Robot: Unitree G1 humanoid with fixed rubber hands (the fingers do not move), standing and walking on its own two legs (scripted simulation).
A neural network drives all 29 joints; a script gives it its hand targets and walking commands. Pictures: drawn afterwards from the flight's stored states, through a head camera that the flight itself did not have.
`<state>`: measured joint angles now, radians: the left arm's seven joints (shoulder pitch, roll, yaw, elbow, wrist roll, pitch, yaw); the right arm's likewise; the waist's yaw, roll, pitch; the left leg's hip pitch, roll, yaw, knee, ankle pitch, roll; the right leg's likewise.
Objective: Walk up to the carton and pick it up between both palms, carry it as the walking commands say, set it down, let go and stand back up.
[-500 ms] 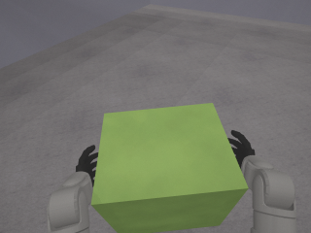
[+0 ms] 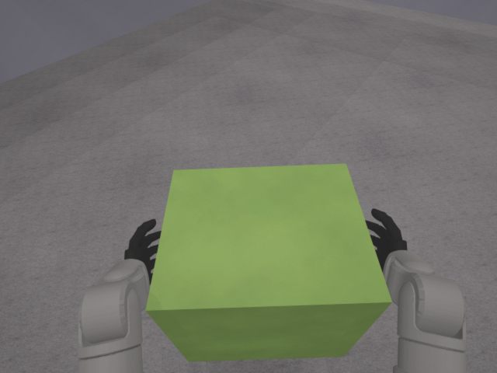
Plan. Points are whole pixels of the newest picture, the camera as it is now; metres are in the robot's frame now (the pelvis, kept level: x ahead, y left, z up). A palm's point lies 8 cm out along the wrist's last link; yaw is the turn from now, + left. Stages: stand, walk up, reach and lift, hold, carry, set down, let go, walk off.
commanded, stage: carry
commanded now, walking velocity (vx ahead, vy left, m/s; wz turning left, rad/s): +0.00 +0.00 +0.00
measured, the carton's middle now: (262, 268) +0.28 +0.00 +0.00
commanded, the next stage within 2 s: hold in 1.78 s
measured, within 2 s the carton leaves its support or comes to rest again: neither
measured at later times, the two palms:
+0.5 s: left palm (142, 258) +0.28 +0.20 +0.05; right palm (377, 246) +0.29 -0.18 +0.06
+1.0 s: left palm (147, 274) +0.26 +0.19 +0.03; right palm (381, 264) +0.27 -0.18 +0.04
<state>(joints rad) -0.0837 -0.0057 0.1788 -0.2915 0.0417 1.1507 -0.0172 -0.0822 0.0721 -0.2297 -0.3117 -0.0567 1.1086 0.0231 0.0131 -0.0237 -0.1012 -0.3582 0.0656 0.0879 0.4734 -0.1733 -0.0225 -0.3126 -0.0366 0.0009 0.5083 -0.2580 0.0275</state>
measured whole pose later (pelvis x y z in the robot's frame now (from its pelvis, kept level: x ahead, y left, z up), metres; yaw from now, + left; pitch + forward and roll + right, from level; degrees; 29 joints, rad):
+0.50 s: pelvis +0.01 +0.01 +0.00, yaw -1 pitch +3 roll +0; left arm -0.10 0.00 0.19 -0.14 0.09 0.95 -0.05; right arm -0.14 0.05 -0.20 -0.12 -0.08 0.92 0.04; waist 0.01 -0.01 -0.07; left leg -0.35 0.08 0.10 0.54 -0.23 -0.02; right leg -0.29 -0.03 0.01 0.53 -0.29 0.03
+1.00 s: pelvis +0.00 +0.00 +0.00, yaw +0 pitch +1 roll +0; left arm -0.07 0.02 0.16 -0.02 0.09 0.82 -0.05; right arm -0.10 0.04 -0.18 -0.03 -0.09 0.80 0.03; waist -0.01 -0.01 -0.05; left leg -0.35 0.08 0.08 0.55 -0.22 -0.03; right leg -0.29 -0.03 0.00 0.55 -0.29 0.03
